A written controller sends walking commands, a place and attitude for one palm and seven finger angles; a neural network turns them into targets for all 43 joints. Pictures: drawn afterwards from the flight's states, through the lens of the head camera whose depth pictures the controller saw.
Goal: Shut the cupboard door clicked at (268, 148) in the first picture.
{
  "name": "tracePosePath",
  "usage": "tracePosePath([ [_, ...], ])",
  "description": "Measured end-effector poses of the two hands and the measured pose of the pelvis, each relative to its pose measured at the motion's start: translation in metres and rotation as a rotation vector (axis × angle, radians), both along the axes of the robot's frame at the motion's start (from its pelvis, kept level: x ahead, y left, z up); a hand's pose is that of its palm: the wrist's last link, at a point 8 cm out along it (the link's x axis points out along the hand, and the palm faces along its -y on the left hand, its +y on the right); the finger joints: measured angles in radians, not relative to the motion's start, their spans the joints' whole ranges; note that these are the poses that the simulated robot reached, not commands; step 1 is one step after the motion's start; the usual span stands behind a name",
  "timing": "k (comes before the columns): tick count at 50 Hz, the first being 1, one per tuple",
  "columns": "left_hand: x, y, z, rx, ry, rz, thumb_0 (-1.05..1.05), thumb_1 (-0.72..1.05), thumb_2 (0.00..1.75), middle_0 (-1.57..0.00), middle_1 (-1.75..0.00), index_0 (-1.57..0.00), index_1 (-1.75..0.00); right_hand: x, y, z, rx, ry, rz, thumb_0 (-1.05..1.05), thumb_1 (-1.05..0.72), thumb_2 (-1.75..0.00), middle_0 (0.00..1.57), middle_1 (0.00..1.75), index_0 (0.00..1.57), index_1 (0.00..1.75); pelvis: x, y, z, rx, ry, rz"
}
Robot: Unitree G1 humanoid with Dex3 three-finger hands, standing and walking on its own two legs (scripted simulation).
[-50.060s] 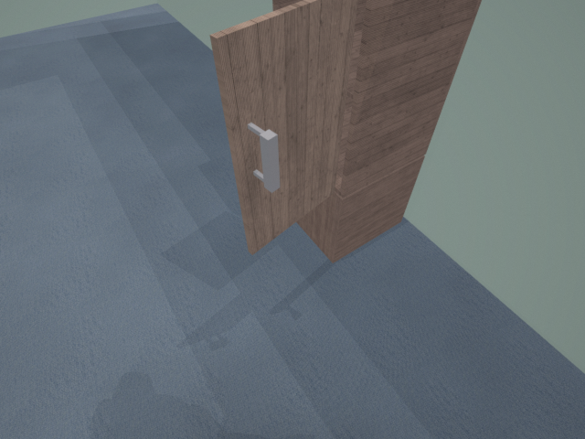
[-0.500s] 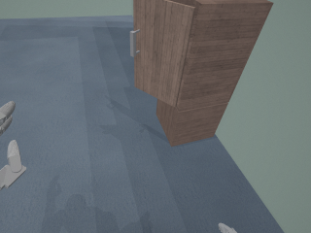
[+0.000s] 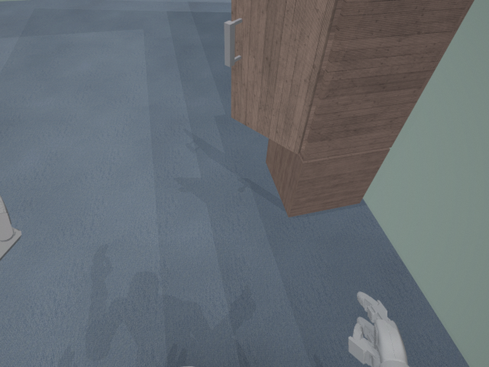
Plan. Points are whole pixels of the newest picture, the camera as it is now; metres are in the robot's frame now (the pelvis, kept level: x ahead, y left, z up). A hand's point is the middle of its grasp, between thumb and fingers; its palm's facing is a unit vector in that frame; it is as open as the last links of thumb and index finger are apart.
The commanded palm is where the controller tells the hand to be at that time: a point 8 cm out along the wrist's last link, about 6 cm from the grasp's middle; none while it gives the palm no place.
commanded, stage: stop stepping back and stand still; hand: left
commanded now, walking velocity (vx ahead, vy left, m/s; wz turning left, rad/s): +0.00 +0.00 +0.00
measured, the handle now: (234, 42) +1.07 +0.08 +0.02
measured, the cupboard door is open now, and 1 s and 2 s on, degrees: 36 36 36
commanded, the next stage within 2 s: let the arm hang, fingers relaxed in 0.48 s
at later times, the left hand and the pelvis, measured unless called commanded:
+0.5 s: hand (41, 202) +0.27 +0.26 +0.18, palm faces +0.33 -0.80 -0.50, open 7.4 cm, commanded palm +0.20 +0.31 +0.19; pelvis +0.05 +0.02 +0.01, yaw -2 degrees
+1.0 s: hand out of the picture -0.03 +0.22 -0.17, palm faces +0.04 -0.98 -0.17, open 7.0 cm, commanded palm none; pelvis -0.01 +0.04 +0.01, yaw +1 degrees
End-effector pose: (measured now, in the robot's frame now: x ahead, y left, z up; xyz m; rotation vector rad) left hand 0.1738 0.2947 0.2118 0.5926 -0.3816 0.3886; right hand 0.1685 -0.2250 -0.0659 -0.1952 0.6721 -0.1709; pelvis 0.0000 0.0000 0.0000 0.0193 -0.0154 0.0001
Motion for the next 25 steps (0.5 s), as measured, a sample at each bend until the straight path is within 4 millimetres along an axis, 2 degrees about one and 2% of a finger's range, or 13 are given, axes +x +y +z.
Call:
tracePosePath([
  [3,0.002,-0.006,0.010,0.041,0.046,0.006,0.02,0.89,0.90,-0.21,-0.30,-0.21,-0.30,0.006,0.011,-0.007,0.063,0.028,0.026,0.01,-0.91,-0.90,0.20,0.30,0.20,0.29,0.011,-0.002,0.005,-0.023,0.019,0.004],
  [5,0.004,-0.007,0.009,0.040,0.085,0.017,0.02,0.89,0.90,-0.21,-0.30,-0.21,-0.30,0.008,0.014,-0.014,0.089,0.066,0.027,0.01,-0.91,-0.90,0.21,0.30,0.20,0.29,0.020,-0.001,0.007,-0.023,0.033,-0.004],
  [9,0.014,0.004,-0.009,-0.005,0.163,0.067,0.01,0.89,0.90,-0.21,-0.30,-0.21,-0.30,0.010,0.013,-0.026,0.081,0.148,0.012,0.01,-0.91,-0.90,0.21,0.30,0.20,0.30,0.039,0.004,0.007,-0.016,0.040,-0.008],
  [12,0.028,0.017,-0.027,-0.066,0.209,0.111,0.01,0.89,0.90,-0.21,-0.30,-0.21,-0.30,0.012,0.009,-0.028,0.053,0.190,-0.005,0.02,-0.91,-0.90,0.21,0.30,0.20,0.30,0.047,0.008,0.008,-0.004,0.036,-0.012],
  [16,0.048,0.019,-0.038,-0.126,0.213,0.094,0.02,0.89,0.90,-0.21,-0.30,-0.21,-0.30,0.020,0.003,-0.017,0.015,0.177,-0.027,0.02,-0.91,-0.90,0.21,0.30,0.20,0.29,0.051,0.010,0.010,-0.016,0.029,-0.011],
  [21,0.059,0.003,-0.021,-0.092,0.135,-0.039,0.02,0.89,0.90,-0.21,-0.30,-0.21,-0.30,0.032,-0.003,0.006,-0.020,0.096,-0.050,0.02,-0.91,-0.90,0.21,0.30,0.20,0.29,0.052,0.013,0.011,-0.022,0.042,-0.018],
  [25,0.054,0.006,-0.009,-0.015,0.121,-0.081,0.02,0.89,0.90,-0.21,-0.30,-0.21,-0.30,0.035,-0.003,0.015,-0.026,0.055,-0.068,0.02,-0.91,-0.90,0.21,0.30,0.20,0.29,0.050,0.016,0.010,-0.024,0.055,-0.029],
])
